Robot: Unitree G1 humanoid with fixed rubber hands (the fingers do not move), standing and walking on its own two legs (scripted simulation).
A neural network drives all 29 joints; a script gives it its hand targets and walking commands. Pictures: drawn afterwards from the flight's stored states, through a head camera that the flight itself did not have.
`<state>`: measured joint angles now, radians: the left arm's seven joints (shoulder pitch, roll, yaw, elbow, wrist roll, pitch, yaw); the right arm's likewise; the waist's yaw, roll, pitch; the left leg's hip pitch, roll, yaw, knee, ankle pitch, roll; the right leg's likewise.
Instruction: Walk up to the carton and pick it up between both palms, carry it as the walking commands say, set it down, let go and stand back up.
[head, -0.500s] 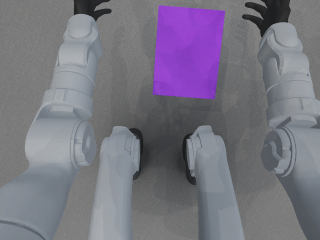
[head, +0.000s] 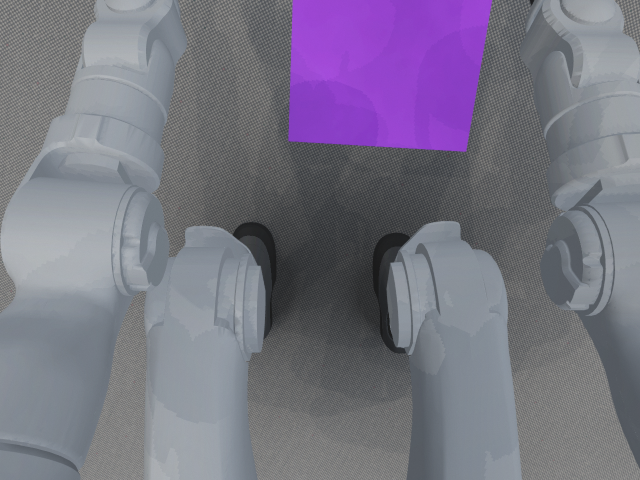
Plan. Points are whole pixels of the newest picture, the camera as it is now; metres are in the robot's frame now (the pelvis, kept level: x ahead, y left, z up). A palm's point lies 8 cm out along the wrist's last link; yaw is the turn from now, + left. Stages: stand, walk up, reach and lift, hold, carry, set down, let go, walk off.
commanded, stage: reach and lift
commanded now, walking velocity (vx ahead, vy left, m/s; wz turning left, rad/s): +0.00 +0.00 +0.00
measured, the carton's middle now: (376, 34) +0.51 -0.06 -0.29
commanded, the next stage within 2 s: none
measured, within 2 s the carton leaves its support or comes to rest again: leaves its support in 1.70 s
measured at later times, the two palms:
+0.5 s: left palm out of the picture +0.55 +0.15 -0.22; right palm out of the picture +0.54 -0.19 -0.21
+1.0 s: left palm out of the picture +0.56 +0.12 -0.21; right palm out of the picture +0.55 -0.16 -0.20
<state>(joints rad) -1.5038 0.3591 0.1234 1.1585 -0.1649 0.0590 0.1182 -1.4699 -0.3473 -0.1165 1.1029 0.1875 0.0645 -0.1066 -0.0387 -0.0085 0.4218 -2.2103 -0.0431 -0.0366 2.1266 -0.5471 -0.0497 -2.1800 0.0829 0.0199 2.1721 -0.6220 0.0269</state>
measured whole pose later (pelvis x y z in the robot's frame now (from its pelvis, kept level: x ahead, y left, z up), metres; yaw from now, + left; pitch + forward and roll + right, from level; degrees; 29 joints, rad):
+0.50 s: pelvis +0.00 +0.00 -0.03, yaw -1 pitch +31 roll +0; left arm -1.54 0.36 0.07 1.20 -0.21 0.05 0.12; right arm -1.53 -0.37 -0.09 1.17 0.22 0.05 -0.11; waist -0.03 -0.01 0.52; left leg -2.21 -0.04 -0.03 2.24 -0.57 -0.04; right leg -2.18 0.06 0.01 2.27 -0.64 0.02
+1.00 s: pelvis +0.00 +0.00 -0.02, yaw -1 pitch +31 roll +1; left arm -1.59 0.27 0.19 1.20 -0.07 0.05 0.10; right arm -1.58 -0.28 -0.14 1.18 0.10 0.06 -0.12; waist -0.02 -0.01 0.52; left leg -2.20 -0.05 -0.04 2.23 -0.58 -0.06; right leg -2.18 0.07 0.01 2.27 -0.64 0.01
